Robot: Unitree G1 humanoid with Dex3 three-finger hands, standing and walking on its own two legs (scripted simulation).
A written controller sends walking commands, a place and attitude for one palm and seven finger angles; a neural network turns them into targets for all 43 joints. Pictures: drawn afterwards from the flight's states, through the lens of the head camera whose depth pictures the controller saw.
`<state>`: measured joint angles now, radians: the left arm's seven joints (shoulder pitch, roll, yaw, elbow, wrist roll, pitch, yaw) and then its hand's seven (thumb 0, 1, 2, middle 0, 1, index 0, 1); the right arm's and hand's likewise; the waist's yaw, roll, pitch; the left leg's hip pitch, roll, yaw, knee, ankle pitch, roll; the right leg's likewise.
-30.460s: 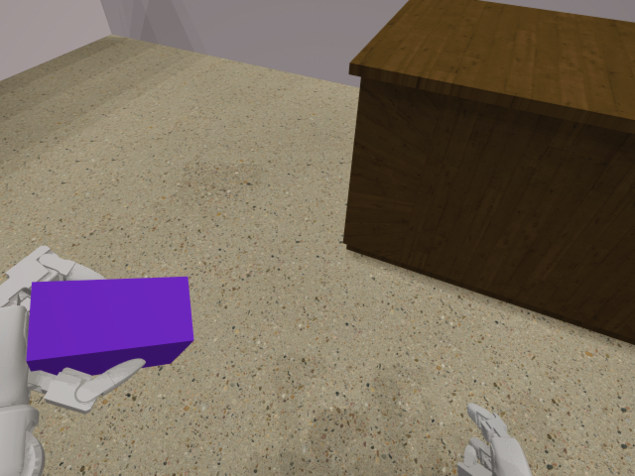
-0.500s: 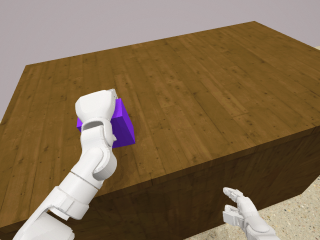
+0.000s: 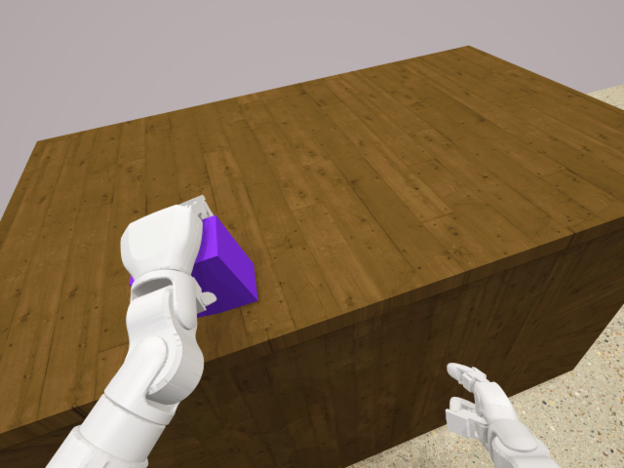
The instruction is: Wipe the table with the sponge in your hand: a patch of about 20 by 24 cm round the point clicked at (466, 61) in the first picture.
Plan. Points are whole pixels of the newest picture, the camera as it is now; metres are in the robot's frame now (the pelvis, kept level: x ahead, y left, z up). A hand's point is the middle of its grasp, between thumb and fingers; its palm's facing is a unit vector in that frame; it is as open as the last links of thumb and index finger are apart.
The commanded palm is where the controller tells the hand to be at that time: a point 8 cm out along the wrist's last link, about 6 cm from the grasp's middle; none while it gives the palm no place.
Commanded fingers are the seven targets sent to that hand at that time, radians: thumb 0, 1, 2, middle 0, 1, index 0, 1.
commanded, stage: wipe back along the third lane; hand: left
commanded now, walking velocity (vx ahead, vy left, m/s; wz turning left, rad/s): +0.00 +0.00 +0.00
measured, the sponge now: (206, 280) +0.32 +0.19 +0.11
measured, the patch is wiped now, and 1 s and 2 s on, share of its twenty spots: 1.00 1.00 1.00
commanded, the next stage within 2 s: slide back across to the middle lane in 0.04 s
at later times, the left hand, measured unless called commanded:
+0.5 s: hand (179, 276) +0.28 +0.20 +0.16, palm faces +0.25 -0.25 -0.93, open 10.1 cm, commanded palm +0.23 +0.22 +0.20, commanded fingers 0.00 0.10 1.30 -1.20 -1.60 -1.20 -1.60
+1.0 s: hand (107, 295) +0.25 +0.27 +0.15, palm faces +0.13 -0.11 -0.99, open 10.1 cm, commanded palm +0.22 +0.27 +0.21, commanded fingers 0.00 0.10 1.30 -1.20 -1.60 -1.20 -1.60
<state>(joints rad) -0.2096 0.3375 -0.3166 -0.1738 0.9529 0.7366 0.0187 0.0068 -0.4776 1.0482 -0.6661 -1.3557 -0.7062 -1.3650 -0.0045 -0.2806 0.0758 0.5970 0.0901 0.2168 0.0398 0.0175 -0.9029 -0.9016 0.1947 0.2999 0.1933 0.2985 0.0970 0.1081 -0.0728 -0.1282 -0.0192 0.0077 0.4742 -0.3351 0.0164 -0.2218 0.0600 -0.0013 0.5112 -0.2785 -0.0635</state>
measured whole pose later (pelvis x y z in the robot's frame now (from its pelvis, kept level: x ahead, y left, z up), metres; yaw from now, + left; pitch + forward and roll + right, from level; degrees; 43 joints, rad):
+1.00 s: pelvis -0.02 -0.01 +0.00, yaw +1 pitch -3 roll +1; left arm -0.13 0.53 -0.11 -0.14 0.87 0.61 -0.12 -0.02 -0.50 1.05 -0.69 -1.34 -0.73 -1.34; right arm 0.00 -0.29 0.07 0.64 0.06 0.11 -0.07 0.02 -0.90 -0.90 0.20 0.30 0.19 0.30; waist 0.12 0.11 -0.02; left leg -0.11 -0.01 -0.02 0.45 -0.29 0.00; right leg -0.19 0.07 -0.02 0.47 -0.23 -0.08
